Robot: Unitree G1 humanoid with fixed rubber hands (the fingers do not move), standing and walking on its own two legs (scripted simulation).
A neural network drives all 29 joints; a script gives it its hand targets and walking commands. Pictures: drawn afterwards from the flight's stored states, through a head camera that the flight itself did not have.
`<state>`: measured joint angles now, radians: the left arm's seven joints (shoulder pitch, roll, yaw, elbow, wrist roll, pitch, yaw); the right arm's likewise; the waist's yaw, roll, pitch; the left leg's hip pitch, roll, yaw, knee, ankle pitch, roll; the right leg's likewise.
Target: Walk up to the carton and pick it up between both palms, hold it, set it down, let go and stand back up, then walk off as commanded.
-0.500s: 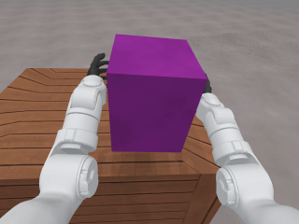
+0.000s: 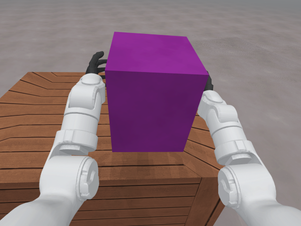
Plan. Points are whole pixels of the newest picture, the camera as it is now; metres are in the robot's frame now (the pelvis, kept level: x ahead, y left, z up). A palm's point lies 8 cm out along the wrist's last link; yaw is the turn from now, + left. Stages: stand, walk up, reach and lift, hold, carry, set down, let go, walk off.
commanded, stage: hold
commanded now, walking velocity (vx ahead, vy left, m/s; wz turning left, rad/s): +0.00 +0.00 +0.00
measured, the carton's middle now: (149, 93) +0.41 +0.01 +0.20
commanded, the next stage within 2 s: none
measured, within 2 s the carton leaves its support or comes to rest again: neither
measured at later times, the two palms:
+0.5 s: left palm (91, 79) +0.38 +0.15 +0.26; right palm (205, 92) +0.39 -0.14 +0.23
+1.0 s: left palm (93, 79) +0.39 +0.15 +0.26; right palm (206, 92) +0.39 -0.14 +0.23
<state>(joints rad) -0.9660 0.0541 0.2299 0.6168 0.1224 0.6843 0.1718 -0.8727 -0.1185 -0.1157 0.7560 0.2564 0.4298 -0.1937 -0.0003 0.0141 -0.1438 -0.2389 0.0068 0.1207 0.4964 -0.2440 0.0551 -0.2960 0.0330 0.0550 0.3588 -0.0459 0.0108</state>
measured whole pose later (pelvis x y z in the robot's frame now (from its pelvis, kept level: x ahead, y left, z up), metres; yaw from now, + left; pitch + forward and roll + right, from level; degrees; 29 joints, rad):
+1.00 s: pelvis +0.00 +0.00 +0.00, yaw +0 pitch -1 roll -1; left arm -0.97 0.06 0.23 0.61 0.12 0.74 0.15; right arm -0.89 -0.12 -0.12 0.72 0.26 0.52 -0.21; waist -0.01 0.01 -0.16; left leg -0.23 0.01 0.12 0.50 -0.24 0.06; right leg -0.29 0.03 0.05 0.36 -0.04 0.01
